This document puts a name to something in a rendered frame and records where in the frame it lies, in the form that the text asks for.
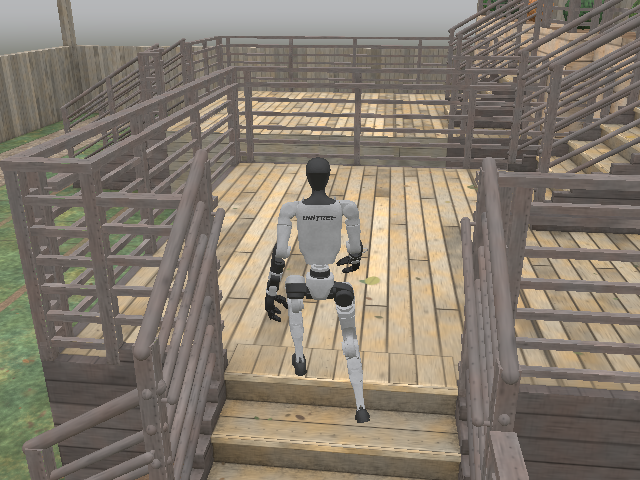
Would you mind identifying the robot left upper arm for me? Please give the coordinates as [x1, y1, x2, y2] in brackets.
[275, 201, 298, 259]

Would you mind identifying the left robot hand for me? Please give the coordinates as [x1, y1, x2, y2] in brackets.
[265, 293, 288, 322]

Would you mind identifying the right robot hand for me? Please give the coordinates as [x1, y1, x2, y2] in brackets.
[336, 256, 360, 273]

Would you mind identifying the robot right forearm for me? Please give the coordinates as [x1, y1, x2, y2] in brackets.
[349, 240, 363, 264]

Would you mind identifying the robot right upper arm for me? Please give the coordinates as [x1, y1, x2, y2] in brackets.
[339, 200, 361, 254]

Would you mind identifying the robot left forearm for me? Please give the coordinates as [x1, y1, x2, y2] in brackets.
[266, 243, 285, 296]

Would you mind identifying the robot right shin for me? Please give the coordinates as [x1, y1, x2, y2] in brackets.
[346, 339, 365, 411]

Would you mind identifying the robot right thigh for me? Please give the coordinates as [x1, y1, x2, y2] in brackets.
[333, 281, 357, 358]

